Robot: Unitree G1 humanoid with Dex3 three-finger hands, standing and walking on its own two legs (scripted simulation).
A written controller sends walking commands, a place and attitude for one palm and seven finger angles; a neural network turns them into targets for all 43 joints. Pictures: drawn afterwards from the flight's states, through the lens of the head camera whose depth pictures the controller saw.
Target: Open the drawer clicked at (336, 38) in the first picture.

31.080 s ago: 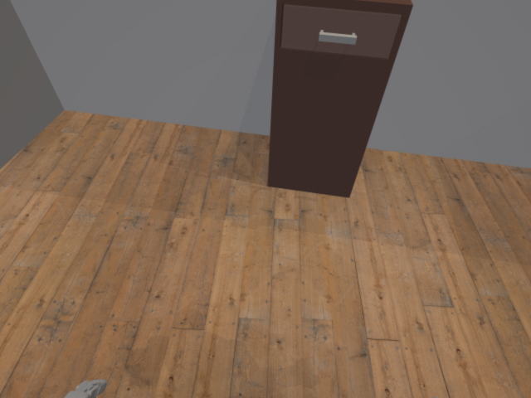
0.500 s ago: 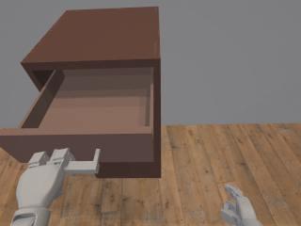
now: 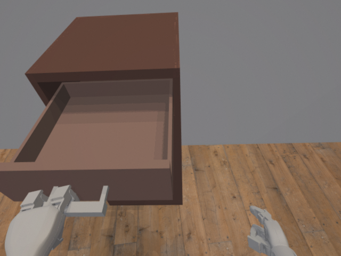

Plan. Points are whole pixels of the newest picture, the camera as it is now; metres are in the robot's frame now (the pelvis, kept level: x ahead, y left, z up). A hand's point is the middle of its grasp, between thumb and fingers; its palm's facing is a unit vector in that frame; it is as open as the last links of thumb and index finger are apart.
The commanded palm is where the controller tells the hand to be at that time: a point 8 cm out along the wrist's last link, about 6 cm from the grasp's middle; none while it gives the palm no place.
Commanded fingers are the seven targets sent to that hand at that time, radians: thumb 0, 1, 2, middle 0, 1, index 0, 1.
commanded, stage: pull the drawer open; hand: left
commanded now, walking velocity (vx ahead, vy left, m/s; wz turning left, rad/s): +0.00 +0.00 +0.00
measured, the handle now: (77, 199) +0.21 +0.23 +0.07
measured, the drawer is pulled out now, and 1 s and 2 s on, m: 0.30 0.30 0.30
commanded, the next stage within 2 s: open the thumb to release the handle in 0.18 s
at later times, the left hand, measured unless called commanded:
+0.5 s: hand (43, 231) +0.14 +0.28 +0.05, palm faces +0.04 -0.07 -1.00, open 6.8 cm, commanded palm +0.12 +0.27 +0.11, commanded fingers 0.00 0.06 0.54 -0.34 -1.26 -0.34 -1.26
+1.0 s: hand (51, 234) +0.14 +0.26 +0.05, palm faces +0.05 -0.12 -0.99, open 13.7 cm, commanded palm +0.13 +0.26 +0.10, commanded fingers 0.00 -0.50 0.30 -0.30 -1.20 -0.30 -1.20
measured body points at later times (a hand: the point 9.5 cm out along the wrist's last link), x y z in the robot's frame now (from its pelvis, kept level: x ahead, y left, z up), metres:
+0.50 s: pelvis +0.00 +0.01 +0.00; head +0.01 -0.02 +0.44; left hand +0.14 +0.28 +0.11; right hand +0.21 -0.20 -0.10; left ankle +0.01 +0.12 -0.71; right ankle -0.03 -0.11 -0.71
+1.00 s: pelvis -0.01 +0.00 +0.00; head +0.00 -0.02 +0.45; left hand +0.14 +0.27 +0.10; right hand +0.21 -0.21 -0.09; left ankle +0.01 +0.12 -0.71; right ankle -0.03 -0.11 -0.71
